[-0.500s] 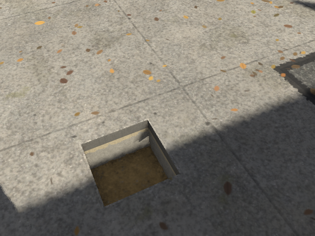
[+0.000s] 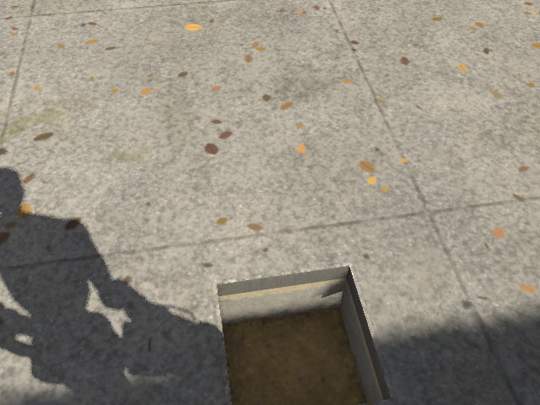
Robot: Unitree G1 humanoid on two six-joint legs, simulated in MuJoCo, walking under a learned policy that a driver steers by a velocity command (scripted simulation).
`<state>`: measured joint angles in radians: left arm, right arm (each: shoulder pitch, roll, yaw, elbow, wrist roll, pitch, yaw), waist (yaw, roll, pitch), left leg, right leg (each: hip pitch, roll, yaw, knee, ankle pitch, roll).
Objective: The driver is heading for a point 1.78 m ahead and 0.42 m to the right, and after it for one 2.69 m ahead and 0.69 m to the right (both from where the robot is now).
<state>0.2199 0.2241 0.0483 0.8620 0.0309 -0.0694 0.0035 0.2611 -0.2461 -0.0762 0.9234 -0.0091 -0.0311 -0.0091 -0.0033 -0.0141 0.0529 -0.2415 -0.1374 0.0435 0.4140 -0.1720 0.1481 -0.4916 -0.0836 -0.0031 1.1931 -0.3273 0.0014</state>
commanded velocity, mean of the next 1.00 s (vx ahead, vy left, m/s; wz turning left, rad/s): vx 0.50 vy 0.00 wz -0.12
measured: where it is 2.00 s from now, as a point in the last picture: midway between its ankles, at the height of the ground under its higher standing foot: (340, 198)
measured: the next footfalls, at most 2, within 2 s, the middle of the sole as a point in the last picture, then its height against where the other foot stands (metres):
right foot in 0.38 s outside the picture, level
left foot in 1.08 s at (221, 255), level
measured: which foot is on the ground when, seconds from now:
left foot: down 0.00-0.36, up 0.38-1.00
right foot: up 0.00-0.36, down 0.38-1.00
